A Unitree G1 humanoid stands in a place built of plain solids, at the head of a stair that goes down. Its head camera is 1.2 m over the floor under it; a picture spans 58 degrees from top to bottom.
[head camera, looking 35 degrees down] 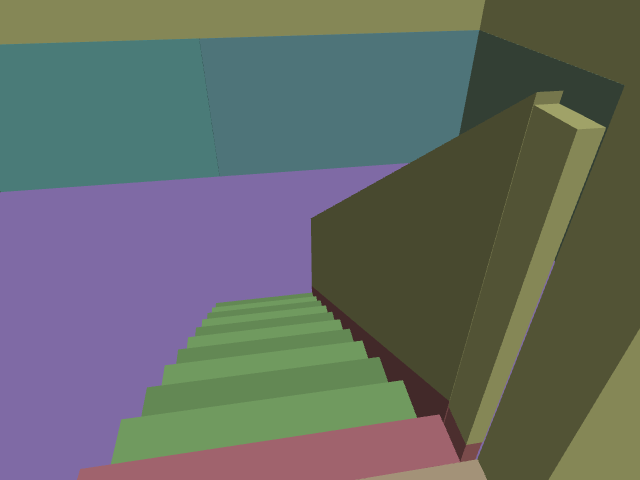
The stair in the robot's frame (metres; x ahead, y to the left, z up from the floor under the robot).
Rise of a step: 0.20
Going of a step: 0.28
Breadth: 1.04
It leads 9 degrees to the left of straight ahead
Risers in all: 11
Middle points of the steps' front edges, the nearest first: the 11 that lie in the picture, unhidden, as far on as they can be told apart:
0.70 0.15 0.00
0.98 0.19 -0.20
1.26 0.24 -0.40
1.54 0.28 -0.60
1.81 0.33 -0.80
2.09 0.37 -1.00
2.37 0.42 -1.20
2.65 0.46 -1.40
2.93 0.51 -1.60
3.21 0.55 -1.80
3.48 0.60 -2.00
